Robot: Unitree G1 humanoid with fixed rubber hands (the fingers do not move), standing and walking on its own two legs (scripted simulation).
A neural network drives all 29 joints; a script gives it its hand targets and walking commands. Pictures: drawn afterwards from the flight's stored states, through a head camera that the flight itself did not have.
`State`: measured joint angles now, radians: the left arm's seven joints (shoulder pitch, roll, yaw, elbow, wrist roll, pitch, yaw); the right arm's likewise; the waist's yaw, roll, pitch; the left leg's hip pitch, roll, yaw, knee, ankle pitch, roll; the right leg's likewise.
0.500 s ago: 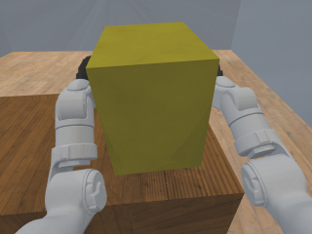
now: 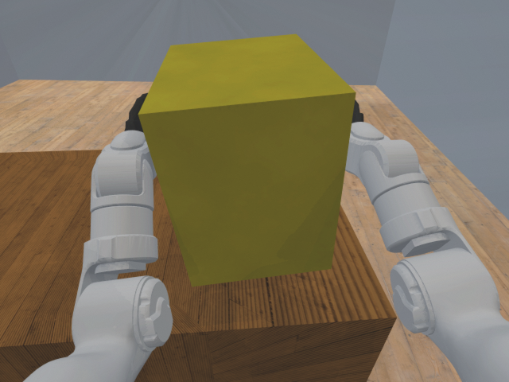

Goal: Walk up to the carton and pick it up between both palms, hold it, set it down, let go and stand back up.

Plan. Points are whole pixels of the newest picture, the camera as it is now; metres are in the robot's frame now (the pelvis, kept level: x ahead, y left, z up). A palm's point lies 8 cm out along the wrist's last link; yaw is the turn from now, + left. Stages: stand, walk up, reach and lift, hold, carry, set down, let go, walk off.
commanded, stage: hold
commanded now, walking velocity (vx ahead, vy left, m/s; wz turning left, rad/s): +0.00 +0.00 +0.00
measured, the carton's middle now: (247, 152) +0.41 +0.01 +0.23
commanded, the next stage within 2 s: set down in 0.94 s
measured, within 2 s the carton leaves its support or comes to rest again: neither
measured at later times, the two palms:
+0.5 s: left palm (141, 145) +0.38 +0.16 +0.27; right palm (350, 138) +0.37 -0.15 +0.27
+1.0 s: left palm (140, 140) +0.38 +0.16 +0.28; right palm (351, 135) +0.37 -0.15 +0.27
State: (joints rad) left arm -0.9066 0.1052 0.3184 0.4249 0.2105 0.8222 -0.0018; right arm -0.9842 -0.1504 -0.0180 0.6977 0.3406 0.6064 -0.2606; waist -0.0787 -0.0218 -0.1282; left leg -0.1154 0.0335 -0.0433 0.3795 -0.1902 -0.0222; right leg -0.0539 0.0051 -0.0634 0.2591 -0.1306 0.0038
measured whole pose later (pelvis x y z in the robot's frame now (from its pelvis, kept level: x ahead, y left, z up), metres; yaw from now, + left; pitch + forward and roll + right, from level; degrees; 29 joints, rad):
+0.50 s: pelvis +0.00 +0.00 +0.00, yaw +0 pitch -5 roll -2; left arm -0.87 0.08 0.32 0.35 0.22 0.85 0.01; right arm -0.95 -0.17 0.01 0.65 0.37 0.61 -0.26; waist -0.08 -0.01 -0.11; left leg -0.09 0.04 -0.04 0.38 -0.20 -0.02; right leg -0.03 0.01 -0.06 0.25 -0.13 0.01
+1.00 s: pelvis +0.00 +0.00 +0.00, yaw +0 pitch -4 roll -2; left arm -0.91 0.10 0.31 0.43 0.21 0.82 0.01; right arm -0.99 -0.16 -0.01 0.70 0.34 0.60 -0.25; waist -0.07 -0.01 -0.13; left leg -0.12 0.03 -0.04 0.38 -0.19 -0.02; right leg -0.06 0.01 -0.06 0.26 -0.13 0.00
